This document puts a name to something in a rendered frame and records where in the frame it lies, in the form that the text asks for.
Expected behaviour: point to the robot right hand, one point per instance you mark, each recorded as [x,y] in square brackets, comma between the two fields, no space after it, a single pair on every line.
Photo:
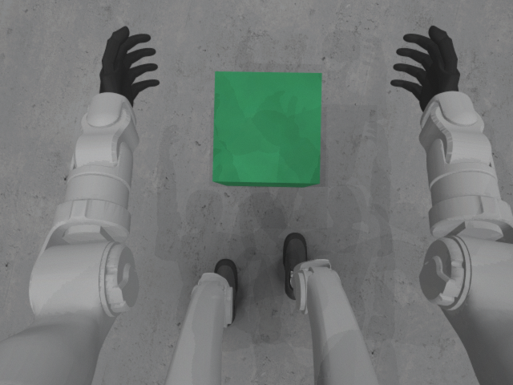
[441,73]

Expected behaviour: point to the left robot upper arm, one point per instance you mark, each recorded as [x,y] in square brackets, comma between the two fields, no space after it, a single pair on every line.
[77,292]

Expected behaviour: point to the carton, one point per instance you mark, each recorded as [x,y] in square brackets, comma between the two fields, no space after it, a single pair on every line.
[267,129]

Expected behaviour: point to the right robot foot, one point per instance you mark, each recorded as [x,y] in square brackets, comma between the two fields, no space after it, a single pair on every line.
[294,253]

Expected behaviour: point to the robot left hand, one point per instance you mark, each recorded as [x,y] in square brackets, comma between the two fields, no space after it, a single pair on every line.
[116,75]

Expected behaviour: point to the right robot thigh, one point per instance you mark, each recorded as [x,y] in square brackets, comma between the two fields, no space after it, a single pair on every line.
[340,356]

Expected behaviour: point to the right robot upper arm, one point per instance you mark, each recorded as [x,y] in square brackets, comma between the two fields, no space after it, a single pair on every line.
[471,280]

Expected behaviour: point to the robot left forearm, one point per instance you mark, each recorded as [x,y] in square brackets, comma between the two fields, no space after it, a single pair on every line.
[99,179]

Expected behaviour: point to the robot right forearm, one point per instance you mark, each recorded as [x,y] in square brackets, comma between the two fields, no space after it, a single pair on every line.
[461,172]

